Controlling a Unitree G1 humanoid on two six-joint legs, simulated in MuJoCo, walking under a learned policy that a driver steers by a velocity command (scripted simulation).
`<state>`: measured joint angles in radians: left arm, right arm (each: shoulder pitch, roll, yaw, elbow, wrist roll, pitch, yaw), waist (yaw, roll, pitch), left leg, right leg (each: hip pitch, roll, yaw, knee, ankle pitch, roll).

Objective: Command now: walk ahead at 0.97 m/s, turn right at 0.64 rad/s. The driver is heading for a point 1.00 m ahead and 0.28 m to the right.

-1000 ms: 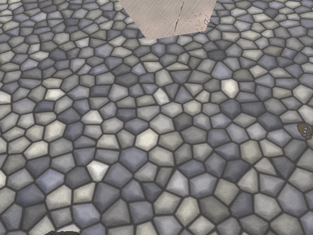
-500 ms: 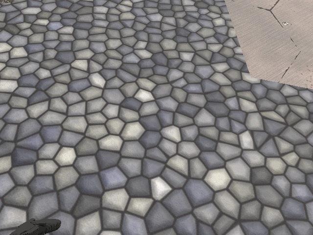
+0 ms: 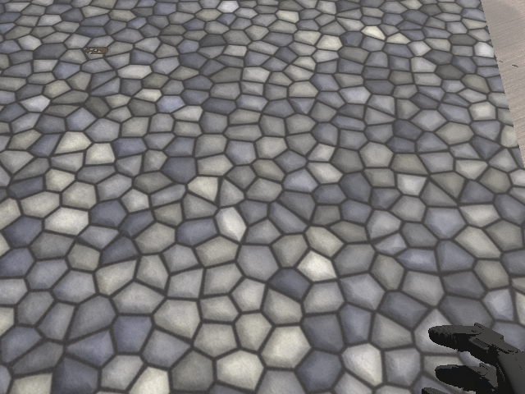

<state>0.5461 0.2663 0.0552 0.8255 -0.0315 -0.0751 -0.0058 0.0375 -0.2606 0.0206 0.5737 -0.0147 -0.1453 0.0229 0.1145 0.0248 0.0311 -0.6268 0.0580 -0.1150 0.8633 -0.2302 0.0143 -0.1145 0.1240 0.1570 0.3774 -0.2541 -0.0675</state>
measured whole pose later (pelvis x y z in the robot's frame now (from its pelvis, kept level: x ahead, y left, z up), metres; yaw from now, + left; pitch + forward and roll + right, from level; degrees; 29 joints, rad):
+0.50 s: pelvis +0.41 +0.00 -0.03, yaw -27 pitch +0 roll +4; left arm 0.05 0.33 0.05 0.55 -0.03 -0.02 -0.06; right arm 0.47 -0.33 -0.08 0.84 -0.01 -0.09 -0.01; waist -0.12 -0.03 0.06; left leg 0.21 -0.01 0.25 0.24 -0.41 -0.06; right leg -0.82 -0.11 -0.04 0.91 0.01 -0.07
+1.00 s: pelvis +0.78 -0.25 -0.02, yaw -38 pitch +0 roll +0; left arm 0.40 0.26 0.02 0.78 0.00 -0.11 0.00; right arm 0.12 -0.28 -0.01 0.66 0.03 -0.11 0.05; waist 0.08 0.04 0.04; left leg -0.75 0.07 0.01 0.57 0.29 0.04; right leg 0.20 0.13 0.01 0.20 -0.39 -0.12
